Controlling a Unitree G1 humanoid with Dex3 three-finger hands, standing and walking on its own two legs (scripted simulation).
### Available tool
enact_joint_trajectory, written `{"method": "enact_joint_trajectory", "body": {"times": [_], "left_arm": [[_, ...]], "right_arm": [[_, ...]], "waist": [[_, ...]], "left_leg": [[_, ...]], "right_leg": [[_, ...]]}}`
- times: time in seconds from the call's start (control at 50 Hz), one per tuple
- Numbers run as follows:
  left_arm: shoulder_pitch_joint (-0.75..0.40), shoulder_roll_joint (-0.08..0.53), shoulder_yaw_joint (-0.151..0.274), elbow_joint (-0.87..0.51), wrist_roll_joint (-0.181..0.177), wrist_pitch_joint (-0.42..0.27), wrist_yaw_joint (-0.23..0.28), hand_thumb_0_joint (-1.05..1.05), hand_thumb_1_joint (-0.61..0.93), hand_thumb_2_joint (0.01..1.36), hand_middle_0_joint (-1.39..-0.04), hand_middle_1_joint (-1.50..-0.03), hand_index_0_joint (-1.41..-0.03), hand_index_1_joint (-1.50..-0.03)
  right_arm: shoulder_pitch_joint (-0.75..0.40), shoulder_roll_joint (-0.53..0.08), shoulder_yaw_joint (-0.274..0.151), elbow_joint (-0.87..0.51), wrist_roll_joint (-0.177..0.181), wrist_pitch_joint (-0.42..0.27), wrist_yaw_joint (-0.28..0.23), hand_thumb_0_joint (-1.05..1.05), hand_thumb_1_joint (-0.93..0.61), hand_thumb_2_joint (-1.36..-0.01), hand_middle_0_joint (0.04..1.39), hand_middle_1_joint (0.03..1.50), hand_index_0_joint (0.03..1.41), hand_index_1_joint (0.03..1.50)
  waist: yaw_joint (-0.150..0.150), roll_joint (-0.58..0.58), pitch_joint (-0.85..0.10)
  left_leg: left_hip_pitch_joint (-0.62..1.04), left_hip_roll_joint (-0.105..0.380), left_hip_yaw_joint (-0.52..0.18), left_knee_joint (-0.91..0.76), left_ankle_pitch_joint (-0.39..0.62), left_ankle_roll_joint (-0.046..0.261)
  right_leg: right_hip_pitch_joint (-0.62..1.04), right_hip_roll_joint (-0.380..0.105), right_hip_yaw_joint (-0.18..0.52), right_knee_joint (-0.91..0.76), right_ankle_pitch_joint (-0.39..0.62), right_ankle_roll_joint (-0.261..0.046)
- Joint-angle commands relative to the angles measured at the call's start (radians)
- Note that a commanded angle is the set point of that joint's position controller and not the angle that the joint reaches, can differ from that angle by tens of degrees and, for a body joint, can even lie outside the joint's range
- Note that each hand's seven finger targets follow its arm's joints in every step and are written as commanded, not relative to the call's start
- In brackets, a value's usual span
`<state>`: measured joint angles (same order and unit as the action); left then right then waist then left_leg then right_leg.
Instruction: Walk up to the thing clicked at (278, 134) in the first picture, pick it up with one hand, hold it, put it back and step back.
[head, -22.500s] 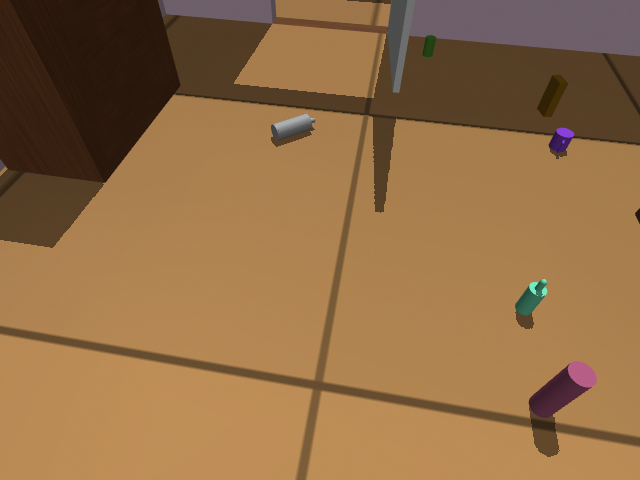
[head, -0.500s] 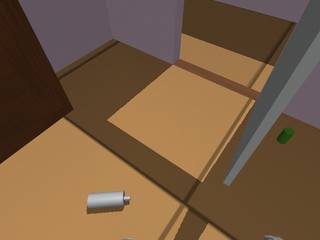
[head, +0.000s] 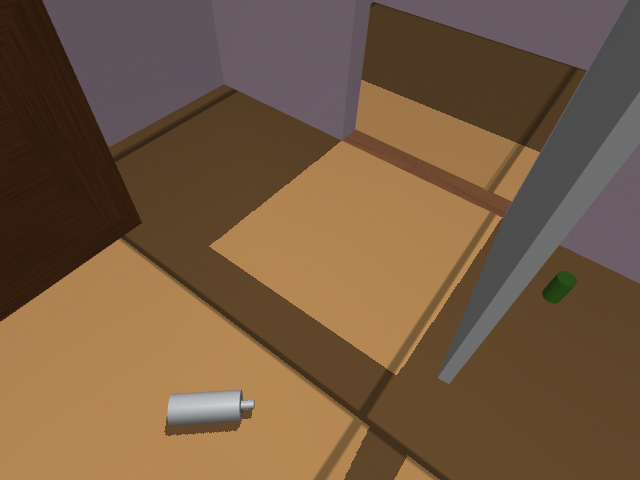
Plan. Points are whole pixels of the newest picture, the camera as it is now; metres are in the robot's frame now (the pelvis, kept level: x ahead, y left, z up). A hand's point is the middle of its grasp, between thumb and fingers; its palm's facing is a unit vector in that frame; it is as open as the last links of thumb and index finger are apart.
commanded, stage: walk up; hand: left
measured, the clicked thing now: (213, 406) +0.44 +0.28 -0.74
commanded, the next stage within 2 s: none
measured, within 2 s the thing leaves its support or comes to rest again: neither
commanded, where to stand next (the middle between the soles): +0.06 -0.01 m, yaw +2 degrees
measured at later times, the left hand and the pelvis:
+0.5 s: hand out of the picture +0.05 +0.27 -0.16, palm faces +0.04 -0.94 -0.34, open 7.4 cm; pelvis +0.03 +0.01 -0.01, yaw +2 degrees
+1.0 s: hand (148, 448) +0.20 +0.24 -0.15, palm faces -0.02 -0.91 -0.41, open 7.4 cm; pelvis +0.08 -0.02 -0.02, yaw +1 degrees
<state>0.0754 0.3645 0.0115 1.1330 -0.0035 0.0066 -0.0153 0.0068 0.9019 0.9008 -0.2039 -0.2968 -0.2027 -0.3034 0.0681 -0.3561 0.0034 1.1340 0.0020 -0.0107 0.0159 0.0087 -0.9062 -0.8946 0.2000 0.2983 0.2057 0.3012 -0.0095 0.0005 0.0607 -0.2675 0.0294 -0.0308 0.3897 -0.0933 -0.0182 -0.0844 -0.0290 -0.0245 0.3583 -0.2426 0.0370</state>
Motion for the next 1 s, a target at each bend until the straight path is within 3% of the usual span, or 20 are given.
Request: {"method": "enact_joint_trajectory", "body": {"times": [0.0, 0.28, 0.3, 0.34, 0.4, 0.42, 0.46, 0.5, 0.52, 0.54, 0.56, 0.64, 0.7, 0.74, 0.8, 0.84, 0.86, 0.88, 0.92, 0.98], "left_arm": [[-0.027, 0.208, 0.040, -0.051, 0.008, -0.024, 0.013, 0.000, 0.900, 0.900, -0.200, -0.300, -0.200, -0.300], [0.011, 0.201, 0.045, -0.041, 0.010, -0.024, 0.014, 0.000, 0.900, 0.900, -0.200, -0.300, -0.200, -0.300], [0.075, 0.242, 0.069, -0.076, 0.033, -0.036, 0.000, 0.000, 0.900, 0.900, -0.200, -0.300, -0.200, -0.300], [0.107, 0.254, 0.084, -0.084, 0.044, -0.032, -0.007, 0.000, 0.900, 0.900, -0.200, -0.300, -0.200, -0.300], [0.159, 0.280, 0.102, -0.113, 0.042, -0.048, 0.007, 0.000, 0.900, 0.900, -0.200, -0.300, -0.200, -0.300], [0.140, 0.295, 0.109, -0.138, 0.046, -0.052, 0.006, 0.000, 0.900, 0.900, -0.200, -0.300, -0.200, -0.300], [0.090, 0.305, 0.108, -0.179, 0.051, -0.051, -0.002, 0.000, 0.900, 0.900, -0.200, -0.300, -0.200, -0.300], [0.014, 0.234, 0.082, -0.228, 0.045, -0.037, -0.008, 0.000, 0.900, 0.900, -0.200, -0.300, -0.200, -0.300], [0.045, 0.153, 0.058, -0.241, 0.029, -0.034, -0.010, 0.000, 0.900, 0.900, -0.200, -0.300, -0.200, -0.300], [0.077, 0.170, 0.064, -0.240, 0.031, -0.033, -0.001, 0.000, 0.900, 0.900, -0.200, -0.300, -0.200, -0.300], [0.106, 0.242, 0.081, -0.229, 0.026, -0.036, 0.007, 0.000, 0.900, 0.900, -0.200, -0.300, -0.200, -0.300], [0.201, 0.224, 0.075, -0.214, 0.009, -0.033, 0.006, 0.000, 0.900, 0.900, -0.200, -0.300, -0.200, -0.300], [0.182, 0.176, 0.064, -0.210, -0.001, -0.016, 0.010, 0.000, 0.900, 0.900, -0.200, -0.300, -0.200, -0.300], [0.162, 0.183, 0.072, -0.216, 0.000, -0.004, 0.018, 0.000, 0.900, 0.900, -0.200, -0.300, -0.200, -0.300], [0.173, 0.208, 0.088, -0.223, 0.004, 0.007, 0.023, 0.000, 0.900, 0.900, -0.200, -0.300, -0.200, -0.300], [0.152, 0.275, 0.103, -0.247, 0.014, 0.001, 0.029, 0.000, 0.900, 0.900, -0.200, -0.300, -0.200, -0.300], [0.130, 0.327, 0.113, -0.272, 0.011, -0.003, 0.031, 0.000, 0.900, 0.900, -0.200, -0.300, -0.200, -0.300], [0.123, 0.357, 0.112, -0.287, 0.011, -0.001, 0.032, 0.000, 0.900, 0.900, -0.200, -0.300, -0.200, -0.300], [0.062, 0.296, 0.106, -0.322, 0.011, -0.001, 0.042, 0.000, 0.900, 0.900, -0.200, -0.300, -0.200, -0.300], [0.034, 0.247, 0.101, -0.346, 0.029, 0.002, 0.054, 0.000, 0.900, 0.900, -0.200, -0.300, -0.200, -0.300]], "right_arm": [[-0.069, -0.221, -0.046, -0.060, -0.003, -0.017, -0.012, 0.000, -0.900, -0.900, 0.200, 0.300, 0.200, 0.300], [-0.081, -0.213, -0.045, -0.063, -0.001, -0.011, -0.011, 0.000, -0.900, -0.900, 0.200, 0.300, 0.200, 0.300], [0.018, -0.266, -0.081, -0.084, -0.019, -0.012, 0.004, 0.000, -0.900, -0.900, 0.200, 0.300, 0.200, 0.300], [0.003, -0.272, -0.094, -0.110, -0.033, -0.007, 0.013, 0.000, -0.900, -0.900, 0.200, 0.300, 0.200, 0.300], [-0.061, -0.191, -0.087, -0.176, -0.040, -0.017, 0.019, 0.000, -0.900, -0.900, 0.200, 0.300, 0.200, 0.300], [-0.041, -0.192, -0.092, -0.188, -0.039, -0.023, 0.021, 0.000, -0.900, -0.900, 0.200, 0.300, 0.200, 0.300], [0.016, -0.200, -0.101, -0.197, -0.032, -0.028, 0.031, 0.000, -0.900, -0.900, 0.200, 0.300, 0.200, 0.300], [0.189, -0.216, -0.127, -0.144, -0.033, -0.041, 0.021, 0.000, -0.900, -0.900, 0.200, 0.300, 0.200, 0.300], [0.243, -0.285, -0.148, -0.139, -0.047, -0.048, 0.011, 0.000, -0.900, -0.900, 0.200, 0.300, 0.200, 0.300], [0.307, -0.379, -0.168, -0.153, -0.046, -0.053, 0.008, 0.000, -0.900, -0.900, 0.200, 0.300, 0.200, 0.300], [0.278, -0.388, -0.171, -0.176, -0.031, -0.056, 0.006, 0.000, -0.900, -0.900, 0.200, 0.300, 0.200, 0.300], [0.194, -0.283, -0.129, -0.242, -0.023, -0.072, -0.019, 0.000, -0.900, -0.900, 0.200, 0.300, 0.200, 0.300], [0.117, -0.244, -0.099, -0.269, -0.022, -0.058, -0.033, 0.000, -0.900, -0.900, 0.200, 0.300, 0.200, 0.300], [0.116, -0.259, -0.100, -0.271, -0.011, -0.031, -0.039, 0.000, -0.900, -0.900, 0.200, 0.300, 0.200, 0.300], [0.100, -0.271, -0.105, -0.292, 0.012, 0.012, -0.042, 0.000, -0.900, -0.900, 0.200, 0.300, 0.200, 0.300], [0.118, -0.226, -0.092, -0.301, 0.025, 0.032, -0.043, 0.000, -0.900, -0.900, 0.200, 0.300, 0.200, 0.300], [0.150, -0.172, -0.079, -0.301, 0.032, 0.042, -0.047, 0.000, -0.900, -0.900, 0.200, 0.300, 0.200, 0.300], [0.165, -0.200, -0.091, -0.294, 0.026, 0.065, -0.063, 0.000, -0.900, -0.900, 0.200, 0.300, 0.200, 0.300], [0.211, -0.234, -0.106, -0.278, 0.020, 0.075, -0.066, 0.000, -0.900, -0.900, 0.200, 0.300, 0.200, 0.300], [0.235, -0.230, -0.105, -0.267, 0.018, 0.061, -0.055, 0.000, -0.900, -0.900, 0.200, 0.300, 0.200, 0.300]], "waist": [[0.005, 0.024, -0.107], [0.011, 0.024, -0.096], [0.008, 0.004, -0.176], [0.026, 0.004, -0.032], [0.072, -0.149, 0.085], [0.057, -0.154, 0.073], [0.019, -0.152, 0.043], [-0.077, -0.086, 0.027], [-0.088, 0.159, 0.019], [-0.102, 0.262, 0.003], [-0.077, 0.150, 0.010], [0.000, 0.107, -0.036], [0.022, 0.141, -0.034], [0.012, 0.187, -0.033], [0.030, 0.171, -0.066], [0.032, -0.004, -0.079], [0.027, -0.197, -0.095], [0.038, -0.266, -0.112], [0.006, -0.150, -0.103], [0.013, -0.168, -0.156]], "left_leg": [[0.109, 0.104, -0.103, -0.066, -0.026, 0.040], [0.108, 0.099, -0.113, -0.075, -0.043, 0.035], [0.126, 0.030, -0.076, -0.038, -0.453, 0.074], [-0.025, 0.026, -0.085, -0.025, -0.584, 0.068], [-0.211, -0.016, 0.045, 0.215, -0.184, 0.035], [-0.232, 0.003, 0.041, 0.249, -0.222, 0.027], [-0.091, 0.018, 0.038, 0.195, -0.316, 0.041], [0.245, -0.016, 0.041, 0.016, -0.222, 0.051], [0.350, 0.132, -0.242, -0.110, -0.324, 0.104], [0.337, 0.315, -0.553, -0.204, -0.392, 0.204], [0.254, 0.353, -0.584, -0.195, -0.320, 0.277], [0.246, 0.253, -0.222, -0.064, 0.192, 0.224], [0.072, 0.229, -0.066, 0.023, 0.508, 0.196], [0.037, 0.199, -0.046, 0.091, 0.570, 0.187], [-0.016, 0.151, -0.047, 0.195, 0.397, 0.150], [-0.066, 0.063, -0.001, 0.345, 0.160, 0.077], [-0.113, -0.088, 0.047, 0.584, -0.242, 0.030], [-0.118, -0.118, -0.039, 0.777, -0.612, 0.043], [-0.148, -0.093, -0.152, 0.928, -0.532, 0.038], [-0.166, -0.083, -0.106, 0.854, -0.438, 0.008]], "right_leg": [[-0.045, -0.092, 0.067, -0.090, 0.031, -0.059], [-0.051, -0.092, 0.059, -0.096, 0.027, -0.055], [-0.022, -0.056, 0.051, -0.084, -0.334, -0.091], [-0.096, -0.085, 0.111, -0.087, -0.522, -0.126], [0.039, -0.230, 0.255, -0.202, -0.227, -0.190], [0.074, -0.256, 0.262, -0.180, -0.089, -0.211], [-0.061, -0.252, 0.216, -0.174, -0.276, -0.214], [-0.264, -0.136, 0.063, 0.070, -0.145, -0.145], [-0.437, -0.004, -0.066, 0.350, -0.139, -0.086], [-0.528, 0.071, 0.007, 0.548, -0.360, -0.075], [-0.483, 0.026, 0.129, 0.632, -0.358, -0.083], [-0.414, -0.032, 0.151, 0.573, -0.221, -0.075], [-0.211, -0.032, 0.080, 0.400, -0.141, -0.051], [-0.180, 0.002, 0.015, 0.376, -0.058, -0.049], [-0.108, 0.031, -0.021, 0.252, 0.063, -0.070], [-0.077, -0.099, 0.113, 0.145, 0.456, -0.110], [-0.096, -0.303, 0.351, 0.032, 0.675, -0.213], [-0.146, -0.399, 0.490, 0.036, 0.733, -0.343], [-0.163, -0.318, 0.347, 0.088, 0.645, -0.320], [-0.121, -0.220, 0.236, 0.105, 0.315, -0.275]]}}
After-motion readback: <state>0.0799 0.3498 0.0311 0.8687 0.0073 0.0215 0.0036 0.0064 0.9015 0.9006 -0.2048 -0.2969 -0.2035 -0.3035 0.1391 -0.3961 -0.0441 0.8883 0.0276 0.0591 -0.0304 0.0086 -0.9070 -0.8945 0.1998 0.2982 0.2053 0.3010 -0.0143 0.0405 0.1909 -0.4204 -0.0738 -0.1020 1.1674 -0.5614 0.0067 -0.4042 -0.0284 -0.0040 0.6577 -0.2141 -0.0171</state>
